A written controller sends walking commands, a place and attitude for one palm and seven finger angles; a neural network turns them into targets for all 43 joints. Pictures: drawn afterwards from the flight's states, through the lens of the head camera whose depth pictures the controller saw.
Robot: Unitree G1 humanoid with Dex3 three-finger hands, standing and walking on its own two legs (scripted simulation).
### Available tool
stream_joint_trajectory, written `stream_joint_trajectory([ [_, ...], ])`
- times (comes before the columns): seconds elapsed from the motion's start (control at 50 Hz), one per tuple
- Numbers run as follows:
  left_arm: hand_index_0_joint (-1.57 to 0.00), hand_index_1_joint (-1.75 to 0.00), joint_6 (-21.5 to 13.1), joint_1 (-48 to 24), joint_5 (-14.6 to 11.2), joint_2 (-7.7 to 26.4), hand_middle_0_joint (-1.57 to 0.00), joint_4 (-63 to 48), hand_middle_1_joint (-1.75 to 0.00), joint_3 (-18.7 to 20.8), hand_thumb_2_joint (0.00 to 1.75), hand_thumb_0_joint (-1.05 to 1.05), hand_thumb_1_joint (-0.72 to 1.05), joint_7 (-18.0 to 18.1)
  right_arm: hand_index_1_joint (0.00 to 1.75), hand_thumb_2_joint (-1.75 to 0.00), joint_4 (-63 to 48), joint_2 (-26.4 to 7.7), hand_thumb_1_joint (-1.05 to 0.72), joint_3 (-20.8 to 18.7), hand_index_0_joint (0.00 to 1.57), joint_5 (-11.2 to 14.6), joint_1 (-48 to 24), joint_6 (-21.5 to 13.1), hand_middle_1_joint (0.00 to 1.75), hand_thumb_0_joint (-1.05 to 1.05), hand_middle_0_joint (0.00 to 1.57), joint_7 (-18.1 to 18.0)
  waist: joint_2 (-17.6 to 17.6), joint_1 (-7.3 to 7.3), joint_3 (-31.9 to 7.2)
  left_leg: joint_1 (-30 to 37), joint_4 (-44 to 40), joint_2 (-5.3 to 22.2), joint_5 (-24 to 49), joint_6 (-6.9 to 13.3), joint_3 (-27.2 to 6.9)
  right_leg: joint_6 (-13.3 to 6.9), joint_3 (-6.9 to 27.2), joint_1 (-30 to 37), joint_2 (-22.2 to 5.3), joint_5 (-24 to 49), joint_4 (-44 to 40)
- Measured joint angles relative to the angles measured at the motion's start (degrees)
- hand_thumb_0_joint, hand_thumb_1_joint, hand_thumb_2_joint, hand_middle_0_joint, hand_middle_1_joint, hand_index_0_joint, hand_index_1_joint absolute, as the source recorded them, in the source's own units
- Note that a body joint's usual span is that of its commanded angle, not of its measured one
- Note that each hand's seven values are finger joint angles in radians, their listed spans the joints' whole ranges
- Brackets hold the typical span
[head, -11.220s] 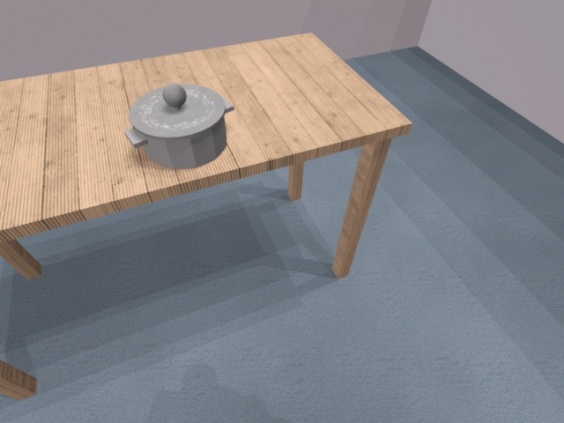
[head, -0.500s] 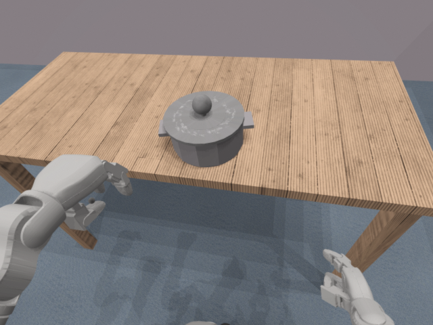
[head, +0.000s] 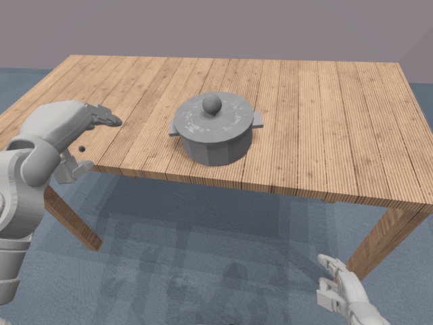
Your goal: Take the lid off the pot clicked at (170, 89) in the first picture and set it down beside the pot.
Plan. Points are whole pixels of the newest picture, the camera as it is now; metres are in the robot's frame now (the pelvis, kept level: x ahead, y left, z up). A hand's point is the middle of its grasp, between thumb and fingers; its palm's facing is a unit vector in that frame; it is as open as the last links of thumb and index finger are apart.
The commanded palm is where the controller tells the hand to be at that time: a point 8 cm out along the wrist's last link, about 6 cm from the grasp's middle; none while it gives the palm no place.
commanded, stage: move the open hand above the knob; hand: left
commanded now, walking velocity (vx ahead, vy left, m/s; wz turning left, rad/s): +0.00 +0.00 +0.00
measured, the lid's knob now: (212, 104) +0.55 +0.10 +0.11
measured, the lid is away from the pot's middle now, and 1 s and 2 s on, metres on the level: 0.00 0.00 0.00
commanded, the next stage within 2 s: none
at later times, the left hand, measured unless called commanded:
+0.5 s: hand (141, 132) +0.37 +0.19 +0.18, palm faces -0.15 +0.03 -0.99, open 10.0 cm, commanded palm +0.35 +0.19 +0.26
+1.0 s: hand (170, 116) +0.44 +0.15 +0.16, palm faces -0.28 -0.06 -0.96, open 10.1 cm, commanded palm +0.43 +0.15 +0.26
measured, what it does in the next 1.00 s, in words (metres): stands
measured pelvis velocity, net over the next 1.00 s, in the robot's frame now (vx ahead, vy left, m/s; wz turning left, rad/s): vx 0.03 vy -0.03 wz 0.01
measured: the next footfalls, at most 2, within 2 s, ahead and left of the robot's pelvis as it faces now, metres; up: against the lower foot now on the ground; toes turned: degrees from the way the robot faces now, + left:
none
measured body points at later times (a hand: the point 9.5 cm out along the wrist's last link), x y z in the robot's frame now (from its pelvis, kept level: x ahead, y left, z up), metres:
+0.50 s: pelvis -0.01 -0.01 +0.00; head +0.01 -0.04 +0.44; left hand +0.38 +0.18 +0.23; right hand +0.21 -0.22 -0.11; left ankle +0.12 +0.05 -0.74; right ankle -0.01 -0.14 -0.74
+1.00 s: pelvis +0.03 -0.03 +0.00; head +0.04 -0.07 +0.45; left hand +0.45 +0.15 +0.22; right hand +0.19 -0.27 -0.12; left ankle +0.12 +0.05 -0.74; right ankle -0.01 -0.14 -0.74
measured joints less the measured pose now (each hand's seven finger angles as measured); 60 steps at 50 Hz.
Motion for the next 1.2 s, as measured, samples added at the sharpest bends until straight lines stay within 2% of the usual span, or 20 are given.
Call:
stream_joint_trajectory([
  [0.04, -0.84, -0.08, 0.7, 2.1, 0.1, -2.8, -0.85, -2.0, -0.08, -3.0, 1.49, 0.00, -0.31, -1.1, 0.30, -0.90, -0.4, -0.3, -0.91, -0.1, 0.20, 0.5, 0.6, -0.3, 0.30, 0.01, 0.20, 0.2, 0.1, -0.03, -0.2, 0.1, 0.3, -0.4, -0.3, 0.1, 0.0, 0.1, 0.0, -0.1, -0.4, -0.5, 0.7],
  [0.08, -0.84, -0.08, -0.6, 2.1, 0.5, -3.7, -0.85, -3.0, -0.08, -7.5, 1.50, -0.01, -0.32, -1.8, 0.30, -0.90, 0.1, -0.4, -0.91, 0.3, 0.20, 0.2, 0.2, -0.8, 0.30, 0.01, 0.20, -0.7, -0.2, -0.02, 0.7, 0.5, 0.6, -0.7, -0.5, 0.2, -0.1, 0.0, 0.0, 0.1, -0.6, -1.4, 1.8],
  [0.14, -0.85, -0.08, -3.9, -3.3, 2.5, -0.4, -0.86, -1.3, -0.08, -12.4, 1.51, 0.00, -0.32, -1.7, 0.30, -0.90, 1.6, -0.3, -0.91, 1.2, 0.20, -0.6, -0.9, -2.3, 0.30, 0.01, 0.20, -2.5, -1.0, -0.04, 2.1, 0.5, 1.2, -0.9, -0.3, 0.3, -0.7, -0.7, 0.4, 0.1, 0.0, -1.9, 2.9],
  [0.2, -0.86, -0.08, -3.7, -12.0, 3.8, 1.4, -0.87, 5.6, -0.08, -12.3, 1.51, 0.00, -0.32, -0.3, 0.30, -0.90, 2.8, -0.1, -0.91, 1.2, 0.20, -0.7, -1.5, -2.4, 0.30, 0.01, 0.20, -2.8, -1.4, -0.11, 2.3, 0.1, 1.1, -0.9, 0.2, -0.1, -1.4, -1.2, 0.6, -0.2, 0.6, -1.7, 2.8],
  [0.24, -0.86, -0.08, -1.0, -16.0, 3.8, 0.0, -0.86, 10.0, -0.08, -10.2, 1.52, 0.00, -0.33, -0.3, 0.30, -0.90, 2.8, 0.0, -0.91, 0.6, 0.20, -0.5, -1.2, -2.1, 0.30, 0.01, 0.20, -1.9, -1.2, -0.22, 1.6, -0.4, 0.7, -0.9, 0.6, -0.1, -1.6, -1.0, 0.5, -0.7, 0.7, -1.1, 2.4],
  [0.3, -0.85, -0.08, 2.9, -15.3, 3.4, -3.9, -0.86, 11.2, -0.08, -9.1, 1.52, 0.00, -0.32, -1.1, 0.30, -0.90, 2.0, -0.2, -0.91, -0.1, 0.20, 0.2, 0.2, -0.8, 0.30, 0.01, 0.20, 0.0, -0.6, -0.52, -0.5, -1.0, 0.5, -1.0, 0.6, -0.1, -1.5, -0.4, 0.7, -1.3, 0.5, -0.9, 2.1],
  [0.34, -0.85, -0.08, 3.7, -12.9, 3.8, -6.4, -0.85, 10.3, -0.08, -11.9, 1.52, -0.01, -0.32, -2.2, 0.30, -0.90, 1.6, -0.3, -0.91, -0.1, 0.20, 0.7, 0.9, -0.2, 0.30, 0.01, 0.20, 0.7, -0.5, -0.92, -1.1, -0.8, 0.8, -1.3, 0.1, -0.1, -1.3, -0.3, 0.8, -1.2, 0.2, -1.5, 2.7],
  [0.38, -0.85, -0.08, 2.6, -11.9, 4.2, -7.5, -0.85, 9.7, -0.08, -15.9, 1.52, -0.01, -0.32, -3.0, 0.30, -0.90, 1.6, -0.3, -0.91, 0.4, 0.20, 0.5, 0.6, -0.1, 0.30, 0.01, 0.20, 0.3, -0.8, -1.51, -0.4, -0.3, 1.3, -1.5, -0.3, 0.0, -1.2, -0.4, 0.9, -0.9, 0.0, -2.2, 3.7],
  [0.46, -0.86, -0.08, -1.4, -17.6, 5.6, -5.0, -0.86, 12.2, -0.08, -20.8, 1.52, 0.00, -0.33, -2.5, 0.30, -0.90, 3.1, -0.2, -0.91, 1.3, 0.20, -0.5, -0.5, -1.9, 0.30, 0.01, 0.20, -1.7, -1.3, -2.04, 1.8, 0.2, 1.9, -1.2, -0.5, 0.0, -0.9, -1.0, 1.4, -0.7, 0.4, -2.7, 4.6],
  [0.52, -0.86, -0.08, -1.0, -24.4, 5.6, -4.5, -0.87, 18.9, -0.08, -18.3, 1.52, 0.00, -0.33, -0.8, 0.30, -0.90, 3.9, 0.1, -0.91, 1.1, 0.20, -0.7, -0.2, -2.1, 0.30, 0.01, 0.20, -1.7, -1.6, -2.25, 1.4, -0.3, 1.2, -0.9, 0.0, -0.4, -1.0, -1.3, 1.5, -1.4, 0.7, -2.2, 4.1],
  [0.58, -0.86, -0.08, 3.0, -27.4, 5.7, -5.8, -0.86, 24.4, -0.08, -14.4, 1.52, 0.00, -0.32, -0.6, 0.30, -0.90, 3.9, 0.1, -0.91, 0.4, 0.20, -0.5, 1.5, -0.6, 0.30, 0.01, 0.20, -0.3, -1.7, -2.59, -0.6, -1.3, 0.5, -0.8, 0.2, -0.6, -0.9, -1.0, 1.6, -2.4, 0.8, -1.8, 3.5],
  [0.64, -0.85, -0.08, 6.1, -24.6, 6.3, -7.8, -0.85, 23.9, -0.08, -16.1, 1.52, 0.00, -0.32, -2.2, 0.30, -0.90, 2.9, -0.6, -0.91, -0.4, 0.20, 0.2, 3.8, 1.1, 0.30, 0.01, 0.20, 1.2, -1.3, -2.91, -2.1, -1.3, 0.9, -1.0, -0.5, -0.6, -1.0, -0.9, 1.5, -2.2, 0.6, -2.3, 3.5],
  [0.7, -0.85, -0.08, 4.8, -21.7, 6.3, -9.5, -0.85, 22.3, -0.08, -20.1, 1.52, 0.00, -0.32, -3.9, 0.30, -0.90, 3.4, -1.2, -0.91, -0.2, 0.20, 0.3, 4.0, 1.8, 0.30, 0.01, 0.20, 0.8, -1.3, -3.68, -1.5, -0.8, 2.2, -1.3, -1.6, -0.5, -1.3, -0.9, 1.2, -1.3, 0.4, -3.4, 4.3],
  [0.74, -0.85, -0.08, 2.5, -22.5, 6.3, -8.9, -0.86, 22.6, -0.08, -21.9, 1.52, 0.00, -0.32, -4.8, 0.30, -0.90, 4.1, -1.2, -0.91, 0.1, 0.20, 0.0, 3.2, 1.1, 0.30, 0.01, 0.20, -0.3, -1.5, -4.38, -0.2, -0.4, 2.6, -1.1, -2.0, -0.7, -1.4, -1.0, 1.1, -0.7, 0.6, -3.6, 4.3],
  [0.82, -0.86, -0.08, -1.3, -27.5, 5.4, -5.9, -0.86, 23.4, -0.08, -19.8, 1.52, 0.00, -0.32, -3.3, 0.30, -0.90, 4.1, -0.9, -0.91, 0.0, 0.20, -0.6, 3.3, -1.8, 0.30, 0.01, 0.20, -1.6, -2.2, -4.65, 1.0, 0.0, 1.8, -0.6, -1.9, -1.2, -1.2, -1.6, 1.4, -0.5, 1.1, -3.1, 3.2],
  [0.9, -0.86, -0.08, 2.0, -32.7, 5.4, -7.7, -0.86, 31.3, -0.08, -15.6, 1.52, 0.00, -0.32, -1.0, 0.30, -0.90, 4.2, -1.0, -0.91, -0.6, 0.20, 0.0, 4.3, 0.0, 0.30, 0.01, 0.20, 0.3, -2.4, -4.44, -1.6, -1.4, 1.2, -0.3, -1.9, -1.6, -1.2, -1.9, 1.6, -1.9, 1.4, -3.0, 2.6],
  [0.98, -0.85, -0.08, 6.5, -28.7, 7.2, -9.2, -0.85, 31.1, -0.08, -18.4, 1.52, 0.00, -0.32, -3.1, 0.30, -0.90, 2.9, -1.8, -0.91, -1.0, 0.20, 0.5, 5.1, 2.8, 0.30, 0.01, 0.20, 2.0, -2.1, -4.90, -2.8, -1.8, 1.9, -0.4, -2.9, -1.7, -1.1, -2.1, 1.7, -2.1, 1.3, -3.8, 2.9],
  [1.06, -0.85, -0.08, 3.6, -26.2, 6.7, -9.2, -0.86, 24.2, -0.08, -22.4, 1.52, 0.00, -0.32, -5.4, 0.30, -0.90, 3.2, -2.1, -0.91, -1.0, 0.20, 0.0, 4.3, 2.0, 0.30, 0.01, 0.20, 0.6, -1.9, -5.31, -1.2, -0.7, 3.1, -0.5, -4.2, -1.7, -1.6, -2.3, 1.3, -0.2, 1.3, -4.7, 2.8],
  [1.12, -0.86, -0.08, 0.8, -30.6, 5.5, -8.8, -0.86, 27.5, -0.08, -21.1, 1.52, 0.00, -0.32, -4.6, 0.30, -0.90, 4.0, -1.5, -0.91, -0.6, 0.20, -0.1, 3.0, 1.3, 0.30, 0.01, 0.20, -0.5, -2.5, -5.53, -0.6, -0.1, 2.7, -0.3, -4.3, -2.0, -1.6, -2.5, 1.4, 0.4, 1.5, -4.5, 2.2],
  [1.2, -0.86, -0.08, 3.6, -37.0, 6.2, -9.3, -0.86, 36.1, -0.08, -18.2, 1.52, 0.00, -0.32, -2.6, 0.30, -0.90, 3.6, -1.1, -0.91, -0.8, 0.19, 0.2, 3.0, 2.4, 0.30, 0.01, 0.20, 0.7, -3.3, -5.66, -1.9, -1.5, 1.8, 0.0, -3.9, -2.4, -1.2, -2.8, 1.7, -1.5, 1.7, -4.3, 2.1],
])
